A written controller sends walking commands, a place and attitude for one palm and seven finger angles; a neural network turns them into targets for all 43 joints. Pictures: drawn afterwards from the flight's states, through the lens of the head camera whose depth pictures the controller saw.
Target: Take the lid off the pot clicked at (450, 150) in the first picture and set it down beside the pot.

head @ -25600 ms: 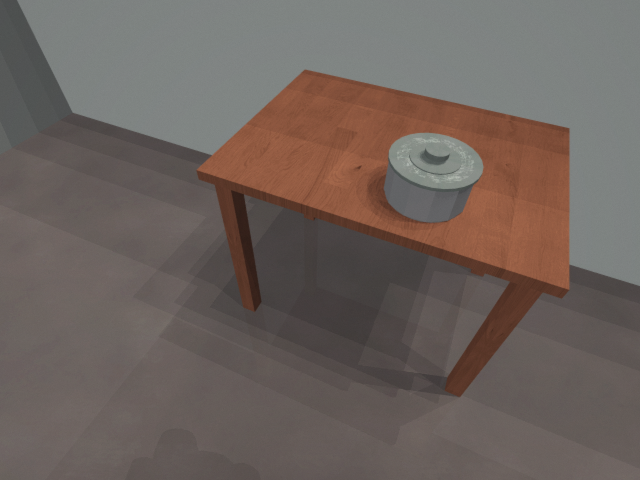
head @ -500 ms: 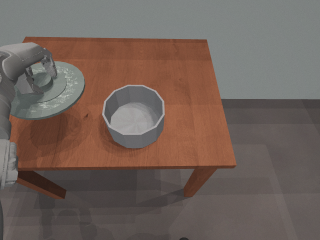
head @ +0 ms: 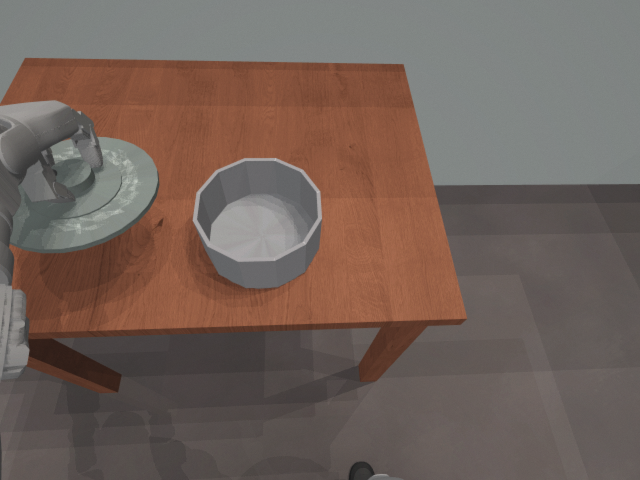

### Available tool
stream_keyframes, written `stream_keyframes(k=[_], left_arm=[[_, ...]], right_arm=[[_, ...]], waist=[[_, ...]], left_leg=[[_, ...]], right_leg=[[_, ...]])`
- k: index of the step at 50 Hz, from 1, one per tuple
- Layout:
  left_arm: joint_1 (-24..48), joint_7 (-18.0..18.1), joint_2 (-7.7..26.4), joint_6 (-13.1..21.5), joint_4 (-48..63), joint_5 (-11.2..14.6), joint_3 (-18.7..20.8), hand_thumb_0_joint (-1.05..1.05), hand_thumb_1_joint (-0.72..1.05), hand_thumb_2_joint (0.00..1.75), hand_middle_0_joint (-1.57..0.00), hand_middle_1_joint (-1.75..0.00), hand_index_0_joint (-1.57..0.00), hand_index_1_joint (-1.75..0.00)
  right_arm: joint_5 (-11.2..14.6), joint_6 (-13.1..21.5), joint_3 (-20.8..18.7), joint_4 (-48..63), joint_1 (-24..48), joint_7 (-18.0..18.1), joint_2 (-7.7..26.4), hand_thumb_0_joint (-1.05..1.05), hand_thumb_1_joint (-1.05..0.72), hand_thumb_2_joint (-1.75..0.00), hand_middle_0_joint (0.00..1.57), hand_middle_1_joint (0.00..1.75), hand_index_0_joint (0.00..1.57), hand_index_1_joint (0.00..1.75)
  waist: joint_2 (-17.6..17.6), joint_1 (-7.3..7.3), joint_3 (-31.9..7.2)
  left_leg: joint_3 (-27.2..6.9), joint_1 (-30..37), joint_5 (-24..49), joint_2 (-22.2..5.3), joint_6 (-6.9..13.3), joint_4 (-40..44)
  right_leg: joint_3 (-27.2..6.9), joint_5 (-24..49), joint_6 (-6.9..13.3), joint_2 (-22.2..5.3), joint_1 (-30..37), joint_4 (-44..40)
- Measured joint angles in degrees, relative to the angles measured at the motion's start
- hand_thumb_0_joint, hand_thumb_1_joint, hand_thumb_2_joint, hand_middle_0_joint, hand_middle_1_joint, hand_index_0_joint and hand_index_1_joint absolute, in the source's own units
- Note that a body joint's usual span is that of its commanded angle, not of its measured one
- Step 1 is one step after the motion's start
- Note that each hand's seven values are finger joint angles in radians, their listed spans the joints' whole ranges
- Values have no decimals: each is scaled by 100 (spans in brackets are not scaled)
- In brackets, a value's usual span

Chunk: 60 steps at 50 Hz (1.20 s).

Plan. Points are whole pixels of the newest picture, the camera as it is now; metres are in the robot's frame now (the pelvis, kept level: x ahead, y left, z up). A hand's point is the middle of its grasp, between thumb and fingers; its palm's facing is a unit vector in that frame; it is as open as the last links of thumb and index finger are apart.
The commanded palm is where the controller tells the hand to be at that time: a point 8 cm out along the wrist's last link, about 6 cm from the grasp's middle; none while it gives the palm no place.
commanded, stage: lower the lid onto the table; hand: left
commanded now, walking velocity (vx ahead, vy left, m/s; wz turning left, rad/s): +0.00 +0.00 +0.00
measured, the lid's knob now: (70, 176) +0.49 +0.30 +0.05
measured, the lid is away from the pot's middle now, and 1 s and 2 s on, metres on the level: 0.23 0.23 0.23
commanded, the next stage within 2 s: none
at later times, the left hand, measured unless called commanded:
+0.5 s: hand (61, 189) +0.47 +0.30 +0.06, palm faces -0.48 -0.09 -0.87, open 8.4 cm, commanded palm +0.50 +0.30 +0.11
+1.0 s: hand (78, 202) +0.47 +0.30 +0.02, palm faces -0.51 -0.07 -0.86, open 8.4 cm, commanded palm +0.52 +0.30 +0.08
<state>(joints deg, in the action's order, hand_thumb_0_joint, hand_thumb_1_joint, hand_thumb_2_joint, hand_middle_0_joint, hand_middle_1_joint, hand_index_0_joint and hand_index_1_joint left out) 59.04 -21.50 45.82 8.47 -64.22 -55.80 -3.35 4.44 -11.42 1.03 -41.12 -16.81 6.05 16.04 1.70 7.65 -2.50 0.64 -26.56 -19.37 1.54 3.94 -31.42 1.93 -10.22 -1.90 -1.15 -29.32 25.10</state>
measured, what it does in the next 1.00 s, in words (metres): stands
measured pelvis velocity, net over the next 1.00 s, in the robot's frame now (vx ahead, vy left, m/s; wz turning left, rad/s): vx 0.00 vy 0.00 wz -0.02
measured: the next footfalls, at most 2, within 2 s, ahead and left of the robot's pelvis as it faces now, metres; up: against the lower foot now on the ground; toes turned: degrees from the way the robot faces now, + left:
none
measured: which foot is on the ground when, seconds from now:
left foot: down 0.00-1.00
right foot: down 0.00-1.00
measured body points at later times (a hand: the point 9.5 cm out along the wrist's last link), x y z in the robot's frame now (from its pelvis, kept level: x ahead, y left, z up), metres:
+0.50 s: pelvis +0.00 +0.00 -0.01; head +0.10 +0.02 +0.43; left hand +0.49 +0.30 +0.11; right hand +0.00 -0.27 -0.13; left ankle -0.06 +0.07 -0.73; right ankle +0.01 -0.15 -0.73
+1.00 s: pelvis +0.00 +0.00 -0.02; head +0.12 +0.02 +0.42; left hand +0.50 +0.30 +0.07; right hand -0.03 -0.28 -0.13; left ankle -0.06 +0.07 -0.73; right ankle +0.01 -0.15 -0.73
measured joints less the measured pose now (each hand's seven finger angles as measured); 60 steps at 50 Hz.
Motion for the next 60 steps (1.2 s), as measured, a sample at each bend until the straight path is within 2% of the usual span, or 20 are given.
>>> stream_keyframes(k=[7, 13, 34, 55, 60], left_arm=[[-101, 80, -25, 139, 60, -14, 159, -2, 13, 80, -70, -102, -60, -97], [-85, 185, 2, 115, -79, -76, 189, -3, 13, 80, -69, -102, -60, -97], [-238, 251, 9, 273, -111, -132, 136, -2, 13, 80, -69, -102, -60, -97], [-217, 379, 147, 372, -263, -185, 268, -2, 13, 80, -69, -102, -60, -96], [-241, 418, 169, 391, -228, -275, 324, -2, 13, 80, -69, -102, -60, -97]], right_arm=[[-31, 8, -9, -28, -92, 20, -44, 0, -91, -90, 20, 30, 20, 30], [-38, -4, 0, 7, -115, -8, -59, 0, -91, -90, 20, 30, 20, 30], [-44, 37, 3, 17, -120, 88, -35, 0, -90, -90, 20, 30, 20, 30], [-63, 38, 75, 2, -289, 153, -83, 0, -90, -90, 20, 30, 20, 30], [-89, 18, 63, 29, -317, 151, -94, 0, -90, -90, 20, 30, 21, 30]], waist=[[-6, 45, -51], [-4, 69, -66], [-25, 69, -92], [-17, 215, -147], [0, 252, -156]], left_leg=[[5, -76, -35, 5, 10, -66], [26, -177, -72, -6, 16, -156], [5, -597, -217, -47, 8, -559], [16, -1099, -417, -118, 0, -992], [7, -1226, -455, -129, -10, -1085]], right_leg=[[-5, -25, 1, -4, -72, 51], [-25, -39, 6, 7, -171, 118], [-1, -146, 11, 40, -557, 447], [-9, -297, 10, 103, -1054, 825], [1, -326, 28, 113, -1172, 900]])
